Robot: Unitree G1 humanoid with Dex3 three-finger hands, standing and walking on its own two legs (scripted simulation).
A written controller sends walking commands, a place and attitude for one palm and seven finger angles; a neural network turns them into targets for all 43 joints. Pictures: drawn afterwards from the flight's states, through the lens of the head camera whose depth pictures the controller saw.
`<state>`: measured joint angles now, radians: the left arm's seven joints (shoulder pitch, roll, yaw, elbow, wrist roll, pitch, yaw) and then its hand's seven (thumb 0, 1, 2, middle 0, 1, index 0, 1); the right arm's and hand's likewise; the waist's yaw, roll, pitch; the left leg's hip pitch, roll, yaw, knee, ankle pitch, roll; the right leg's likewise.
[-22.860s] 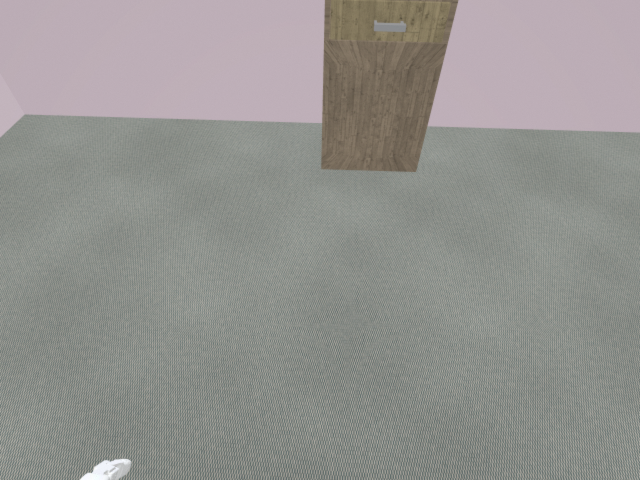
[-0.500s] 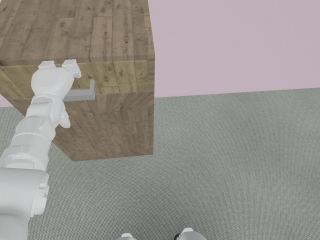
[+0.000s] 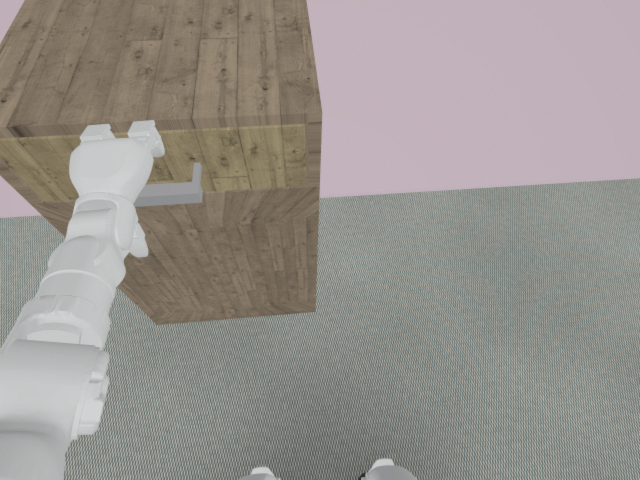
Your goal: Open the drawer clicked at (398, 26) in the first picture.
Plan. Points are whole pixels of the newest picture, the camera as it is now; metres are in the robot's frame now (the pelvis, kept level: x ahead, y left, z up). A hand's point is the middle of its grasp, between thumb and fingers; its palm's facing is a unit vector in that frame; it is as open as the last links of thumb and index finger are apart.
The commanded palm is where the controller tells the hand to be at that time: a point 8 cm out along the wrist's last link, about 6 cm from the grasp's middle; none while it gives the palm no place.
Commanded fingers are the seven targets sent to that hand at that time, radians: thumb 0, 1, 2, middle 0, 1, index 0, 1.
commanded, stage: re-aim the fingers above the handle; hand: left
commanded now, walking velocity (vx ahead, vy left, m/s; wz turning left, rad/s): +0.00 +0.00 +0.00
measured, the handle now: (162, 182) +0.54 +0.23 -0.02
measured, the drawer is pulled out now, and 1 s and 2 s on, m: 0.00 0.00 0.00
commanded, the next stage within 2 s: lower the fingers behind the handle in 0.60 s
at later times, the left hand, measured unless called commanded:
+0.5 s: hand (118, 202) +0.46 +0.26 +0.04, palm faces -0.06 +0.04 -1.00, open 13.8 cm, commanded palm +0.45 +0.24 +0.09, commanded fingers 0.00 -0.50 0.30 -0.30 -1.20 -0.30 -1.20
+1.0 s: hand (139, 220) +0.45 +0.24 +0.01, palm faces -0.11 +0.01 -0.99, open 13.8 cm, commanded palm +0.44 +0.23 +0.07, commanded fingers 0.00 -0.50 0.30 -0.30 -1.20 -0.30 -1.20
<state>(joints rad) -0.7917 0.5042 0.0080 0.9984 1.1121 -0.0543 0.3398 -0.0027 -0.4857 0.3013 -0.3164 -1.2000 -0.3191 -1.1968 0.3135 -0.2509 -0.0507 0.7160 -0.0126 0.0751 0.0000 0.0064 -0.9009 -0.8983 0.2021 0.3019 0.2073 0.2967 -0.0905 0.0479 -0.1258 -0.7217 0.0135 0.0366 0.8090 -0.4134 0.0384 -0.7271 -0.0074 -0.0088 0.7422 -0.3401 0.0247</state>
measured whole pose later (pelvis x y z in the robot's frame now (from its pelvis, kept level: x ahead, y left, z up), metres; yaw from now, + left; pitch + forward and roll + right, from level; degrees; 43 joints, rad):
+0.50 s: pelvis +0.00 -0.02 +0.00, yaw +0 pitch +19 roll -1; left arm -0.74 0.56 0.04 1.01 1.09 -0.01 0.30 0.00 -0.48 0.30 -0.31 -1.20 -0.32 -1.20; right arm 0.33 -0.27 -0.07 0.71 0.00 0.08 -0.01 0.01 -0.90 -0.90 0.20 0.30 0.21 0.30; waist -0.08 0.06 -0.12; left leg -0.71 0.03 0.04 0.78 -0.40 0.02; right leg -0.73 0.01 0.00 0.73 -0.34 0.00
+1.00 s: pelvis +0.00 -0.01 +0.00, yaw +0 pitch +19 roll -1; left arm -0.73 0.49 -0.01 1.02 1.10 -0.02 0.30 0.00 -0.48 0.30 -0.31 -1.20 -0.32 -1.20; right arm 0.34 -0.25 -0.06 0.72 0.00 0.07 -0.02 0.01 -0.90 -0.90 0.20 0.30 0.21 0.30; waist -0.08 0.06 -0.13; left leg -0.71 0.02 0.04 0.78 -0.40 0.02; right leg -0.73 0.00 -0.01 0.74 -0.34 0.01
